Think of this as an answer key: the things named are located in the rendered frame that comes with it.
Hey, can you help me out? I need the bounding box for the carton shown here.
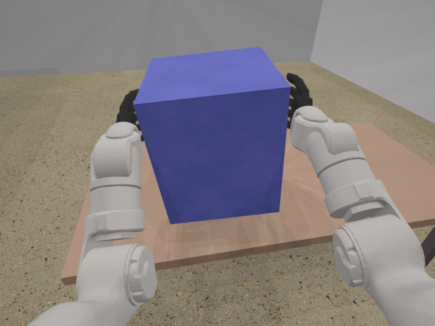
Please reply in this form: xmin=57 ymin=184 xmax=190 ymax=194
xmin=133 ymin=47 xmax=291 ymax=224

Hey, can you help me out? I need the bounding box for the robot left forearm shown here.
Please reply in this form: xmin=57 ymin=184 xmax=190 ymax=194
xmin=76 ymin=122 xmax=145 ymax=297

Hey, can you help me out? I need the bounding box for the robot right hand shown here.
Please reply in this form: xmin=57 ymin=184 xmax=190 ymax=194
xmin=286 ymin=73 xmax=313 ymax=129

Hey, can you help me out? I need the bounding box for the right robot upper arm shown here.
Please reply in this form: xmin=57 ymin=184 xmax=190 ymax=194
xmin=332 ymin=214 xmax=435 ymax=326

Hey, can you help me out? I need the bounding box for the table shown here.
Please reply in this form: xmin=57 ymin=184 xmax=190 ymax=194
xmin=60 ymin=123 xmax=435 ymax=286

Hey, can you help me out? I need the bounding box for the left robot upper arm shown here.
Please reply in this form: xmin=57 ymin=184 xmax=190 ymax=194
xmin=27 ymin=243 xmax=158 ymax=326

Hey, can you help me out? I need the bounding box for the robot right forearm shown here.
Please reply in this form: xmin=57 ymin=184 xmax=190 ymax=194
xmin=290 ymin=106 xmax=425 ymax=268

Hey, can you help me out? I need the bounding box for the robot left hand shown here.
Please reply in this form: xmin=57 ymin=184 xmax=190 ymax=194
xmin=116 ymin=89 xmax=144 ymax=142

